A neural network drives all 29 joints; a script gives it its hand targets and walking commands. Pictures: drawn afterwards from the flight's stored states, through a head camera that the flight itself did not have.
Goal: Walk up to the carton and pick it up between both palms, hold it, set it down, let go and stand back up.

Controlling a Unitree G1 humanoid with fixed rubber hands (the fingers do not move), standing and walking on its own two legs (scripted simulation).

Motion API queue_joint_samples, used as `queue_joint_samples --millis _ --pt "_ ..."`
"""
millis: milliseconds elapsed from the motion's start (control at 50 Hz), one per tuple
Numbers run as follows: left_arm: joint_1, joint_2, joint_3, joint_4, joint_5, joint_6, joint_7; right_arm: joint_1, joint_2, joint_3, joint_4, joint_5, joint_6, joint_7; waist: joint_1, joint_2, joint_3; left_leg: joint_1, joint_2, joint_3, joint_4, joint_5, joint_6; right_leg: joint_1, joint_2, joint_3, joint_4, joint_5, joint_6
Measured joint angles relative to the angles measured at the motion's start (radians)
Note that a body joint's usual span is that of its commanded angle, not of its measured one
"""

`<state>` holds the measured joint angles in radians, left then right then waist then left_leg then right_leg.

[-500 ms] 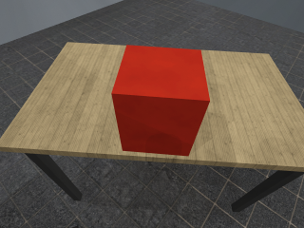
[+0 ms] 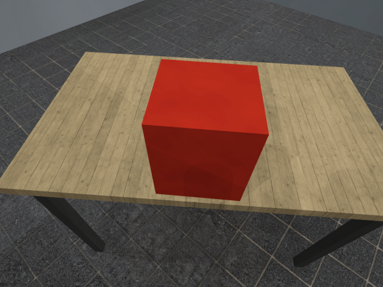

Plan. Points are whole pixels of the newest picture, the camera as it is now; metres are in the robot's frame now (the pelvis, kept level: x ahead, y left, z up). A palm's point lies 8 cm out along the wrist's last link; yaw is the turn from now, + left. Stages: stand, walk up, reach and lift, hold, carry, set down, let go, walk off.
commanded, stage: stand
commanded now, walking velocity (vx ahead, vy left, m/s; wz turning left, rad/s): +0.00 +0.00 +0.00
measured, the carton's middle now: (202, 134) +0.43 -0.01 +0.07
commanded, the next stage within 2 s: walk up in 0.56 s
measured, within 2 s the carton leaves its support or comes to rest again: neither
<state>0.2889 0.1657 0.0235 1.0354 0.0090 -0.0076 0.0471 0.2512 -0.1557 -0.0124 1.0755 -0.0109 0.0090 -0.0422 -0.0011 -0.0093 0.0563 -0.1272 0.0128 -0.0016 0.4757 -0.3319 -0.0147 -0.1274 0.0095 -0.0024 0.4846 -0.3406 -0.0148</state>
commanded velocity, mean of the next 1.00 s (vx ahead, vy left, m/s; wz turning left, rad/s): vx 0.00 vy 0.00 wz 0.00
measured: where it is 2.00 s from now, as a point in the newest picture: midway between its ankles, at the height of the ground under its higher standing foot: outside the picture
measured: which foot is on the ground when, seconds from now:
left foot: down 0.00-1.00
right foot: down 0.00-1.00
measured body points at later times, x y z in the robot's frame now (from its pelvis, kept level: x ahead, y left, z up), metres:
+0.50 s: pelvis +0.00 +0.00 +0.00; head +0.01 +0.00 +0.45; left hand -0.03 +0.22 -0.16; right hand -0.03 -0.21 -0.16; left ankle -0.05 +0.13 -0.74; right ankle -0.05 -0.11 -0.74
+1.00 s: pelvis -0.01 -0.02 +0.00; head +0.00 -0.01 +0.45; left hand -0.01 +0.21 -0.16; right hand +0.00 -0.24 -0.15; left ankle -0.05 +0.13 -0.74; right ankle -0.05 -0.11 -0.74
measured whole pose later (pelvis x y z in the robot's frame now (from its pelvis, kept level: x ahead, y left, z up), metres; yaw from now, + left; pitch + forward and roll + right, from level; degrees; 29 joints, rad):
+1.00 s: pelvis -0.01 -0.02 +0.00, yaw +0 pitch -2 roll +0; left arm 0.35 0.17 0.03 1.00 0.01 -0.01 0.03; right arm 0.32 -0.13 -0.01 1.01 -0.03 -0.02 -0.05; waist 0.00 -0.03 0.05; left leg -0.11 0.03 -0.01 0.46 -0.32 -0.04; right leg -0.12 0.03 -0.01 0.48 -0.33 -0.04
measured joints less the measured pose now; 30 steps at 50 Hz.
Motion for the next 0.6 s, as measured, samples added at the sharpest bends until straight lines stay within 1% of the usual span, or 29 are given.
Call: queue_joint_samples --millis 80,260,420,500,600 --pt "0.007 -0.002 0.001 0.025 -0.001 -0.01 -0.001 0.0 0.006 -0.001 0.029 0.001 -0.001 -0.004 -0.002 -0.003 -0.001 0.013 0.001 0.0 -0.006 -0.001 0.0 0.013 0.001 0.0 -0.007 0.0 0.0" --pt "0.009 -0.016 -0.003 0.074 -0.002 -0.001 0.008 0.018 0.017 0.001 0.075 0.003 0.0 -0.01 -0.006 -0.002 0.015 0.031 0.001 -0.001 -0.013 0.002 0.0 0.034 0.001 -0.002 -0.018 0.004 0.0" --pt "0.015 -0.028 -0.008 0.102 -0.004 0.002 0.003 0.025 0.032 0.009 0.104 0.002 -0.004 -0.005 -0.001 0.001 0.019 0.042 -0.002 -0.004 -0.034 0.019 0.0 0.044 -0.002 -0.004 -0.035 0.017 0.001" --pt "0.021 -0.03 -0.007 0.11 -0.002 -0.001 0.005 0.027 0.033 0.01 0.114 0.001 -0.001 -0.011 0.005 0.001 0.012 0.048 -0.001 -0.003 -0.038 0.022 -0.001 0.048 -0.001 -0.003 -0.036 0.02 0.0" --pt "0.024 -0.042 -0.017 0.119 -0.002 0.002 0.01 0.022 0.036 0.012 0.115 0.002 0.005 -0.012 0.001 0.0 0.017 0.049 -0.001 -0.005 -0.045 0.032 -0.002 0.048 -0.002 -0.005 -0.04 0.027 0.0"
